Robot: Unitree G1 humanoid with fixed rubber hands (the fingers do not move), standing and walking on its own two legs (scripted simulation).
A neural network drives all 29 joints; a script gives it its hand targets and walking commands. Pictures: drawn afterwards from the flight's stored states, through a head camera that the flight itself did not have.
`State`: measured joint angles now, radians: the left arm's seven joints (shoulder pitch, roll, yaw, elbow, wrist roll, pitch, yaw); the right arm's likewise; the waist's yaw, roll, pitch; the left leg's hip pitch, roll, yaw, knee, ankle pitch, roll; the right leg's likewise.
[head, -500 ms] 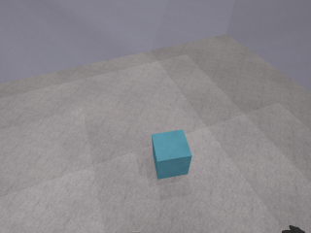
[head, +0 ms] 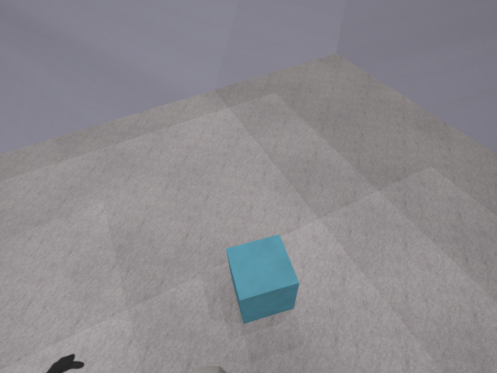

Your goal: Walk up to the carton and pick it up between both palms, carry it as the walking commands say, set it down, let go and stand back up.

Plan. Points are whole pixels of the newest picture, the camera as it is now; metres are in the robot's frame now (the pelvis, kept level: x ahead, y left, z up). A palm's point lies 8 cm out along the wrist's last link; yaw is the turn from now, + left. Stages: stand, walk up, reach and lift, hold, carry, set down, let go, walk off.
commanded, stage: walk up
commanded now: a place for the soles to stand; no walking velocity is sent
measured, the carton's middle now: (261, 279) +0.55 +0.01 -0.64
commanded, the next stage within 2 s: none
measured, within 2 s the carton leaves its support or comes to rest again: neither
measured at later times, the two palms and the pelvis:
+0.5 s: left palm (74, 356) +0.18 +0.33 -0.09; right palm (461, 343) +0.19 -0.31 -0.07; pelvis +0.07 +0.01 +0.00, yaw -1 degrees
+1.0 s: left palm (88, 325) +0.22 +0.31 -0.07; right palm out of the picture +0.10 -0.40 -0.06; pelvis +0.07 -0.03 +0.01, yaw +1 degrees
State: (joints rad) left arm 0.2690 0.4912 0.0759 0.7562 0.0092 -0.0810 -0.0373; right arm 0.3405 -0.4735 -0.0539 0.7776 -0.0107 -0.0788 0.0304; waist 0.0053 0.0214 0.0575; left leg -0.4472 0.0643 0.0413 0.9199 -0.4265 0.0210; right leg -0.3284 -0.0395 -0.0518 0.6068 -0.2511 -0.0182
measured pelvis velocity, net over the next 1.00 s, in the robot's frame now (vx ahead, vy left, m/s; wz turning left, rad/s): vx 0.07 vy -0.03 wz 0.02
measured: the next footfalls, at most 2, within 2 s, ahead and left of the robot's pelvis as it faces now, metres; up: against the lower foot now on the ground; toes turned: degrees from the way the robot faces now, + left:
left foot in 0.10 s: +0.14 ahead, +0.14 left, +0.00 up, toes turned +3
right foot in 1.08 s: +0.22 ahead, -0.22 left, +0.00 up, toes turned +19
